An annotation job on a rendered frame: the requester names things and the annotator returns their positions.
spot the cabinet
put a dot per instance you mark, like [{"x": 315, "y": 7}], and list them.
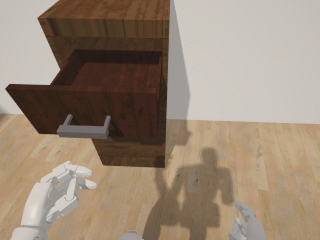
[{"x": 133, "y": 25}]

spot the right robot hand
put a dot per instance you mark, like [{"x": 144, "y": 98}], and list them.
[{"x": 253, "y": 230}]

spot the left robot shin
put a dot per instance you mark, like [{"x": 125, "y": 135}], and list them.
[{"x": 133, "y": 231}]

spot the left robot forearm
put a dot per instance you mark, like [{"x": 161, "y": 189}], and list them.
[{"x": 26, "y": 232}]

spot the drawer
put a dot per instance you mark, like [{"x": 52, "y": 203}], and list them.
[{"x": 94, "y": 84}]

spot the handle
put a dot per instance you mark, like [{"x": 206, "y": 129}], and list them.
[{"x": 81, "y": 131}]

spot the left robot hand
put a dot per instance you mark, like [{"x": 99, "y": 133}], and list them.
[{"x": 38, "y": 210}]

